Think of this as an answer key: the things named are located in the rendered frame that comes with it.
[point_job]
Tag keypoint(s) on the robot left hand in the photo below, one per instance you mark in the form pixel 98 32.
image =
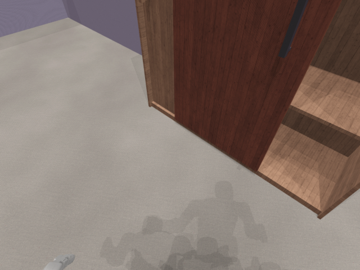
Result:
pixel 60 262

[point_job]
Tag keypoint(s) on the wardrobe door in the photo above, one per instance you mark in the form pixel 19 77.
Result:
pixel 230 85
pixel 159 32

